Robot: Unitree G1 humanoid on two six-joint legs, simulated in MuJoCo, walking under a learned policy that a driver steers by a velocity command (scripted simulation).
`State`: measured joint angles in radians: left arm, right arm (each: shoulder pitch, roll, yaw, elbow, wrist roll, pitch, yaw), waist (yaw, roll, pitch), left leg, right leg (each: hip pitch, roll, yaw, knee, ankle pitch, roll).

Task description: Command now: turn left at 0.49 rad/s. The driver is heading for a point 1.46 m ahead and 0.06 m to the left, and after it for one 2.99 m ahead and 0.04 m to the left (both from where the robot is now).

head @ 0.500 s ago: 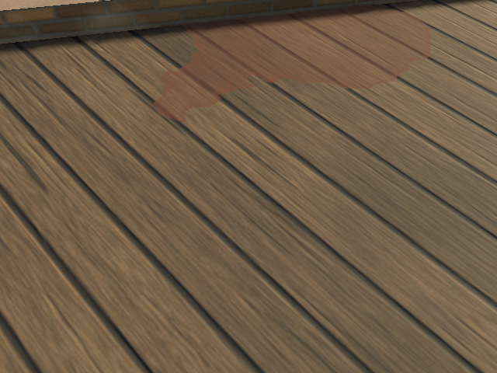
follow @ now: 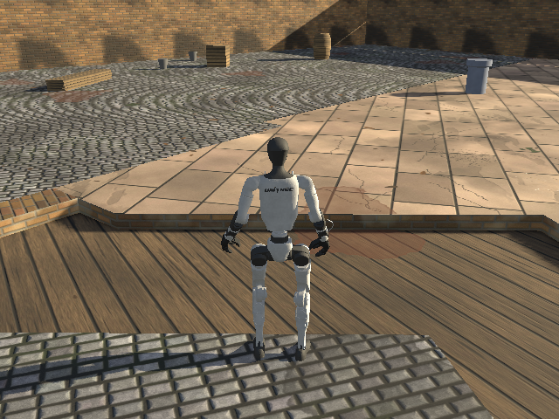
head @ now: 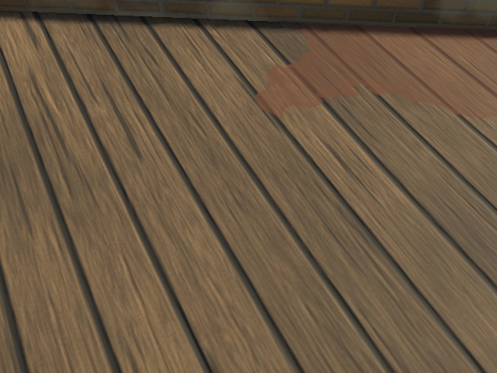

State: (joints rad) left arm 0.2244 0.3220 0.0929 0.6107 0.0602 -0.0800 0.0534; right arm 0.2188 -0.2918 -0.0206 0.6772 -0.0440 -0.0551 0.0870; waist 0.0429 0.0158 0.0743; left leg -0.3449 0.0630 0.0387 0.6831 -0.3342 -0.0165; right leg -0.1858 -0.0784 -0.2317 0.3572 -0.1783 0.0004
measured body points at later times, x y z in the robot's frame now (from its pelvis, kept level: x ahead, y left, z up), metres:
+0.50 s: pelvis +0.01 +0.05 +0.00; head +0.04 +0.07 +0.44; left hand +0.07 +0.34 -0.11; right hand +0.22 -0.16 -0.08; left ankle +0.00 +0.12 -0.74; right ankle +0.03 -0.11 -0.70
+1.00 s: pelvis +0.08 -0.01 -0.01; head +0.09 -0.01 +0.44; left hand +0.16 +0.25 -0.12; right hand +0.23 -0.27 -0.11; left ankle +0.03 +0.12 -0.67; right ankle +0.03 -0.10 -0.74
